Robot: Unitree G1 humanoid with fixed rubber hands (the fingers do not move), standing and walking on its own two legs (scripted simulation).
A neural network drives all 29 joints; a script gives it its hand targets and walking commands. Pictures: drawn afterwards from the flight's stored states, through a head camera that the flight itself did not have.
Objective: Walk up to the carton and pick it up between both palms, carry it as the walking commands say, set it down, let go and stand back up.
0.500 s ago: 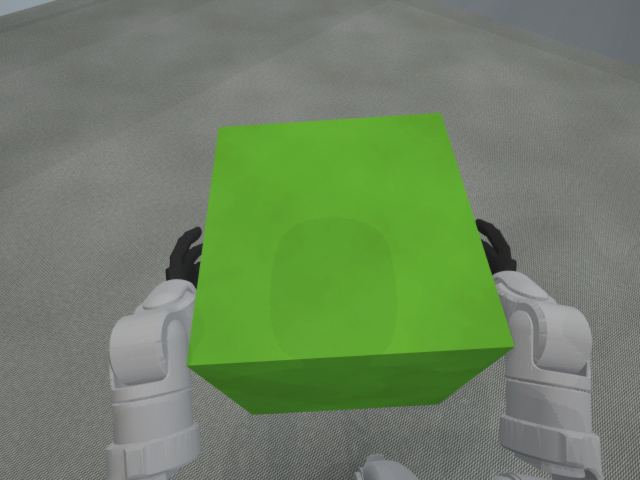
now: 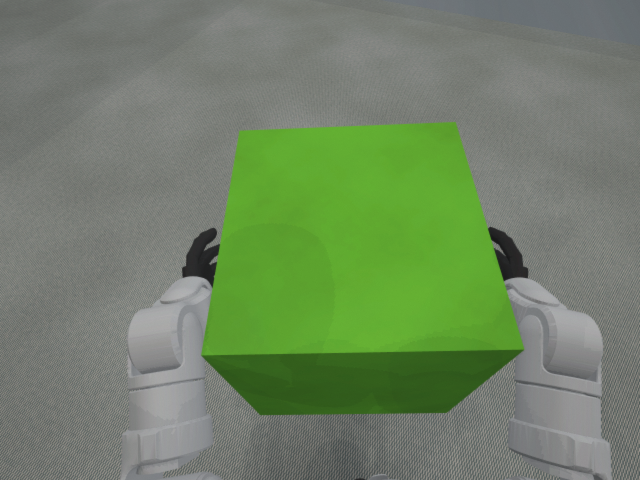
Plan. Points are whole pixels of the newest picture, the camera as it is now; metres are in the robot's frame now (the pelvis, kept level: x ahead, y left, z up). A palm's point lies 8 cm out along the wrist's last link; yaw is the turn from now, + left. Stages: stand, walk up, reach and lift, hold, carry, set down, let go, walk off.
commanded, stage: carry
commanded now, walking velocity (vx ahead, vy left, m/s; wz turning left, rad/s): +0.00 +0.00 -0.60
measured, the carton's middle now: (349, 281) +0.37 -0.01 +0.03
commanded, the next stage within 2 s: none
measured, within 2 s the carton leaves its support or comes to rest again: neither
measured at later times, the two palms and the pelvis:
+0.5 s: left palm (348, 290) +0.32 +0.00 +0.08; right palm out of the picture +0.20 -0.34 +0.08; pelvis -0.04 -0.06 +0.00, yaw -18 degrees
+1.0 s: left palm (447, 320) +0.28 -0.11 +0.10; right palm out of the picture +0.08 -0.40 +0.10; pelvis -0.09 -0.08 +0.00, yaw -35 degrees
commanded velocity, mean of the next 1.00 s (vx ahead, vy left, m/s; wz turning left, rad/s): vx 0.00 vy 0.00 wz -0.48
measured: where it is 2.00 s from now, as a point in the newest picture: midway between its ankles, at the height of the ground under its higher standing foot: outside the picture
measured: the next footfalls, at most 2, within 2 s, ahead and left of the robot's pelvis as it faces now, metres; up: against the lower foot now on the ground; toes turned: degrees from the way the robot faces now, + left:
left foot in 0.02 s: +0.04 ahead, +0.10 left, +0.00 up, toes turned +6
right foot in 0.34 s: +0.01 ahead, -0.17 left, +0.00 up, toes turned -11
